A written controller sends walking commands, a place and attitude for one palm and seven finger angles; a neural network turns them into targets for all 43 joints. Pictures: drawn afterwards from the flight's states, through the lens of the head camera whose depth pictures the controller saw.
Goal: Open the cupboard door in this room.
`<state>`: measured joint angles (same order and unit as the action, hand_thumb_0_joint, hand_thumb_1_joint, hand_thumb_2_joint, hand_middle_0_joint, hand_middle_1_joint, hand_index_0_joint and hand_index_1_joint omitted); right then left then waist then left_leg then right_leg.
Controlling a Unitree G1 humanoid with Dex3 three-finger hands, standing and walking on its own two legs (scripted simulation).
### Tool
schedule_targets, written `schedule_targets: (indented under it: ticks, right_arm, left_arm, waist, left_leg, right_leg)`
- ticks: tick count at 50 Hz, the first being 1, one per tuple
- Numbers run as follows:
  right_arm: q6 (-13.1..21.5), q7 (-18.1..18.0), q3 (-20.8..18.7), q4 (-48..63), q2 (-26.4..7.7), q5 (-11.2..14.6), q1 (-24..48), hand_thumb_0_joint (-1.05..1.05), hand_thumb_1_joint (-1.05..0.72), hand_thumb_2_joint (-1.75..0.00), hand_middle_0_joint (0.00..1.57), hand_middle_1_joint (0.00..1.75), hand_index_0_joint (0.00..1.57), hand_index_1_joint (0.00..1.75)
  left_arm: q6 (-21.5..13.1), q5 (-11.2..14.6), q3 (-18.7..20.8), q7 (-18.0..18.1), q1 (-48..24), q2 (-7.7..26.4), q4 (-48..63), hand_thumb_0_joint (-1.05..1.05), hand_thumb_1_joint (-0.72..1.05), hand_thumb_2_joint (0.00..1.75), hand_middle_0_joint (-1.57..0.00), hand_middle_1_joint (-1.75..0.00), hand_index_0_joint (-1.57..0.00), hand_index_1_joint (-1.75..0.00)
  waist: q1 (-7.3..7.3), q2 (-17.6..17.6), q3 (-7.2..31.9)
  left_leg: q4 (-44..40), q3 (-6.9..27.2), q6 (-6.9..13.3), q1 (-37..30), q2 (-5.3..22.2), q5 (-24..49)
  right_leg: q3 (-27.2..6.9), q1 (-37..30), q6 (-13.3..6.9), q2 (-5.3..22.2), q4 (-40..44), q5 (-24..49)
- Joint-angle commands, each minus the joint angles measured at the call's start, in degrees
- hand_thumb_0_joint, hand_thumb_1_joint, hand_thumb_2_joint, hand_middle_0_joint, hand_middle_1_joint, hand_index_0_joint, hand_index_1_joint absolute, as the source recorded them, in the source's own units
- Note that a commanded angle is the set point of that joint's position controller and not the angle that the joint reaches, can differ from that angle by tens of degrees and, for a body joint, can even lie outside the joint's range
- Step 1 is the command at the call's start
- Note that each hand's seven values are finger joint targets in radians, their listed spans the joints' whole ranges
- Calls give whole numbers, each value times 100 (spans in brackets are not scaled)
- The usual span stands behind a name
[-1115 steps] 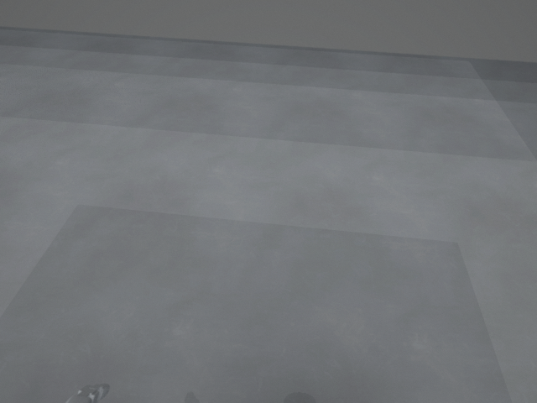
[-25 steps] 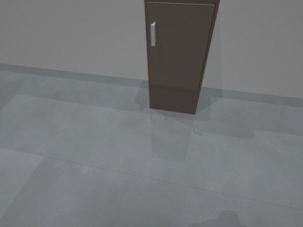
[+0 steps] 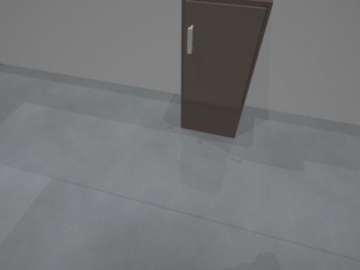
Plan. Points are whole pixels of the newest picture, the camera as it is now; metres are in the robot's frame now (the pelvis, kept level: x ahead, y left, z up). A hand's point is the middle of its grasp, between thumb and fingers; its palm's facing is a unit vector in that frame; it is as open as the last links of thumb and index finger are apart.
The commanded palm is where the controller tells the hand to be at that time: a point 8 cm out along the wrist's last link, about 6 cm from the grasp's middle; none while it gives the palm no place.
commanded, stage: look at it before walking up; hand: left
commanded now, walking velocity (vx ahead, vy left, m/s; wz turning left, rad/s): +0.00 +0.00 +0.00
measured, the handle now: (190, 39) +1.20 +0.02 -0.04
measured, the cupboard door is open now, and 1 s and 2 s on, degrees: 0 0 0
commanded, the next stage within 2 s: walk to a spot facing it in 0.44 s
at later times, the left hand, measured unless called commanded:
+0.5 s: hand out of the picture -0.01 +0.18 -0.18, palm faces +0.02 -0.98 -0.18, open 7.4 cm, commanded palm none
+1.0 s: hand out of the picture +0.09 +0.18 -0.18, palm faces +0.05 -0.97 -0.22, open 7.4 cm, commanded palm none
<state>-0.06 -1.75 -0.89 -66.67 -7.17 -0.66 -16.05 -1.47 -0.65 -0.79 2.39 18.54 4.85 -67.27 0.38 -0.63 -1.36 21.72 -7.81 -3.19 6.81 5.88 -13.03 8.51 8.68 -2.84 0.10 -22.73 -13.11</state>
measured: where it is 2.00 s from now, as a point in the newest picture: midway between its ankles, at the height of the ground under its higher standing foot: (181, 248)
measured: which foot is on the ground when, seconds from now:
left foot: down 0.00-0.92, up 0.94-1.00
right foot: down 0.00-1.00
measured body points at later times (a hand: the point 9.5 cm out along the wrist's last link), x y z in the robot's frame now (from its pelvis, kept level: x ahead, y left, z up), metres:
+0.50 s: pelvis +0.00 +0.02 +0.00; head +0.01 +0.02 +0.45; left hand -0.01 +0.24 -0.16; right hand -0.03 -0.17 -0.17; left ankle -0.02 +0.15 -0.74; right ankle +0.00 -0.08 -0.74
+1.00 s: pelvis +0.09 +0.00 -0.02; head +0.11 -0.02 +0.43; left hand +0.09 +0.23 -0.16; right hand +0.00 -0.20 -0.18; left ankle -0.01 +0.14 -0.70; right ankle +0.06 -0.07 -0.74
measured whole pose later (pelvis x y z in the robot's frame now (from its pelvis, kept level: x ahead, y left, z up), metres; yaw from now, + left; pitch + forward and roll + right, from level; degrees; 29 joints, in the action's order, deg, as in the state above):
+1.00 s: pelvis +0.09 +0.00 -0.02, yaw -1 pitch +0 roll +1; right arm -0.3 0.2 -2.6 -67.9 -7.9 -1.2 -23.6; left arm -4.3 -1.3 2.6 0.5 18.3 7.6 -62.5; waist 0.6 -2.0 -1.4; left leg 52.8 -6.3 0.2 15.0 5.1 -27.2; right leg 10.3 14.1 -3.1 2.8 -35.8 -21.9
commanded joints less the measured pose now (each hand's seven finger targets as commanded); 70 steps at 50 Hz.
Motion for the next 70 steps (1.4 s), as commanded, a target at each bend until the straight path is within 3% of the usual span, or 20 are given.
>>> schedule_targets:
  ticks: [1,27,31,36,38,40,44,45,46,47,48,52,56,63,65,66,67,68,69,70]
  right_arm:
    - [44,-31,-39,52,-270,19,-529,0,-90,-90,20,30,20,30]
    - [152,-33,-42,27,-314,29,-692,0,-90,-90,20,30,20,30]
    - [103,3,-97,16,-355,-26,-845,0,-90,-90,20,30,20,30]
    - [89,38,-277,153,-693,-61,-1025,0,-90,-90,20,30,20,30]
    - [150,27,-346,108,-843,-62,-1226,0,-90,-90,20,30,20,30]
    - [214,33,-354,77,-799,-84,-1391,0,-90,-90,20,30,20,30]
    - [271,33,-293,245,-788,-101,-803,0,-90,-90,20,30,20,30]
    - [290,44,-280,351,-704,-66,-602,0,-90,-90,20,30,20,30]
    - [332,92,-206,615,-415,15,-312,0,-90,-90,20,30,20,30]
    - [334,154,-185,873,-465,-4,224,0,-90,-90,20,30,20,30]
    - [308,169,-261,883,-591,-23,404,0,-90,-90,20,30,20,30]
    - [258,245,-290,700,-336,-73,349,0,-90,-90,20,30,20,30]
    - [168,317,-292,739,-274,-61,448,0,-90,-90,20,30,20,30]
    - [237,376,-140,1214,-300,3,1502,0,-90,-90,20,30,20,30]
    - [291,319,-167,1149,-424,-25,1178,0,-90,-90,20,30,20,30]
    - [316,273,-215,970,-578,-53,464,0,-90,-90,20,30,20,30]
    - [320,230,-286,686,-846,-91,-434,0,-90,-90,20,30,20,30]
    - [339,166,-393,518,-1333,-145,-1123,0,-90,-90,20,30,20,30]
    - [337,100,-492,401,-1793,-101,-1536,0,-90,-90,20,30,20,30]
    - [271,75,-446,459,-1791,31,-1282,0,-90,-90,20,30,20,30]
  left_arm:
    - [-55,15,114,37,373,635,146,0,90,90,-20,-30,-20,-30]
    - [-21,14,124,41,343,675,250,0,90,90,-20,-30,-20,-30]
    - [23,-15,185,-16,367,705,231,0,90,90,-20,-30,-20,-30]
    - [52,-105,281,-172,186,576,497,0,90,90,-20,-30,-20,-30]
    - [35,-116,254,-230,-120,400,659,0,90,90,-20,-30,-20,-30]
    - [-19,-109,289,-279,-447,394,836,0,90,90,-20,-30,-20,-30]
    - [-127,-89,350,-323,238,393,633,0,90,90,-20,-30,-20,-30]
    - [-161,-91,403,-293,855,615,418,0,90,90,-20,-30,-20,-30]
    - [-216,-116,529,-222,1686,1194,182,0,90,90,-20,-30,-20,-30]
    - [-213,-20,581,-156,2161,1496,14,0,90,90,-20,-30,-20,-30]
    - [-229,1,565,-109,1985,1403,7,0,90,90,-20,-30,-20,-30]
    - [-302,-64,396,-93,1084,854,263,0,90,90,-20,-30,-20,-30]
    - [-412,-71,322,-106,1181,818,184,0,90,90,-20,-30,-20,-30]
    - [-388,-61,300,-46,1138,925,128,0,90,90,-20,-30,-20,-30]
    - [-379,-59,323,-27,1100,1068,83,0,90,90,-20,-30,-20,-30]
    - [-381,-51,349,-9,939,1173,125,0,90,90,-20,-30,-20,-30]
    - [-381,-9,362,-3,859,1241,163,0,90,90,-20,-30,-20,-30]
    - [-375,61,350,-25,1104,1095,210,0,90,90,-20,-30,-20,-30]
    - [-358,160,254,-64,1468,710,232,0,90,90,-20,-30,-20,-30]
    - [-312,132,265,-15,1154,813,370,0,90,90,-20,-30,-20,-30]
  waist:
    - [-80,77,-432]
    - [-35,55,-428]
    - [-72,90,-536]
    - [-193,-706,-1026]
    - [-318,-1136,-1134]
    - [-415,-845,-1096]
    - [110,-230,-455]
    - [412,437,-177]
    - [772,1894,-48]
    - [941,2089,-194]
    - [802,1609,-526]
    - [280,228,-844]
    - [114,634,-598]
    - [171,917,-916]
    - [-30,906,-590]
    - [-393,810,-146]
    - [-735,622,486]
    - [-854,-190,1407]
    - [-792,-1365,2144]
    - [-682,-886,2032]
  left_leg:
    - [-254,307,242,67,239,299]
    - [-371,426,356,222,281,656]
    - [-340,353,374,297,204,-1024]
    - [-978,1242,815,495,852,-3024]
    - [-1306,1806,1164,142,1408,-2992]
    - [-1275,1935,1345,-187,1557,-2327]
    - [-237,755,907,486,1036,-1075]
    - [753,282,684,1196,597,-761]
    - [2431,-372,432,2589,-88,-1024]
    - [3656,-79,377,3316,-269,-2014]
    - [4323,398,406,3493,-71,-1659]
    - [4497,557,309,3394,279,-403]
    - [4050,302,146,3338,146,157]
    - [1963,-247,312,2572,-205,692]
    - [1616,-300,471,1698,-416,585]
    - [1271,-281,552,917,-571,786]
    - [926,-90,594,-166,-413,1407]
    - [1137,922,925,-1696,528,3244]
    - [966,2660,1663,-2772,2038,5604]
    - [648,2588,1930,-2182,2180,5786]
  right_leg:
    - [-866,428,156,816,751,556]
    - [-685,172,193,766,386,904]
    - [-698,499,157,689,348,-934]
    - [-198,1548,188,272,-849,-1706]
    - [11,2170,207,281,-1907,-1160]
    - [-176,2565,192,474,-2162,-1325]
    - [89,652,235,366,-749,-571]
    - [-285,-474,99,494,-286,-455]
    - [-2170,-1531,-370,1651,449,-963]
    - [-3518,-1570,-776,2414,1230,-1041]
    - [-3571,-1172,-848,2469,1322,-1183]
    - [-2124,-436,-592,2001,1221,-290]
    - [-912,-665,-327,1503,1094,1770]
    - [-190,-767,-251,1326,1039,3541]
    - [-176,-862,-229,1452,364,4632]
    - [-42,-870,-97,1382,-452,4995]
    - [4,-643,70,1278,-1537,4529]
    - [126,331,307,718,-2897,2444]
    - [-165,1549,364,-44,-4846,-2182]
    - [-816,1579,203,129,-5608,-2294]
